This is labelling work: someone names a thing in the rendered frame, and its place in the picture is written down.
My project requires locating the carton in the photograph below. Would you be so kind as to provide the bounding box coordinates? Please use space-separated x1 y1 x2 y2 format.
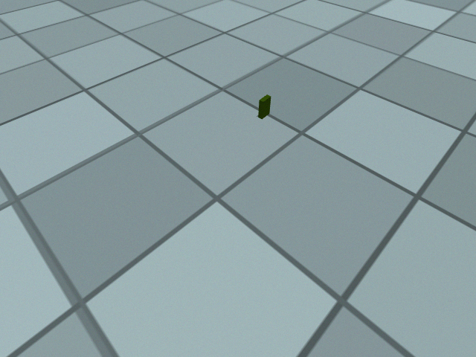
258 95 271 119

